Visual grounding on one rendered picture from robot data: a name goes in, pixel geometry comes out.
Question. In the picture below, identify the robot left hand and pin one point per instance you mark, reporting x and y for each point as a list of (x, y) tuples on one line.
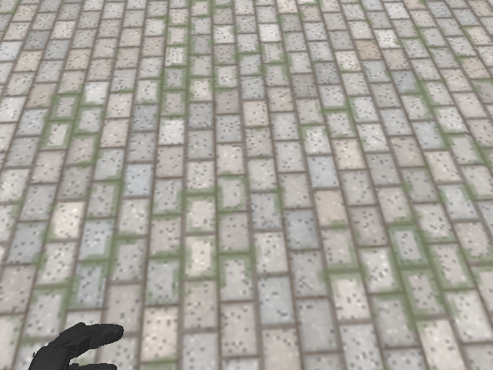
[(73, 342)]

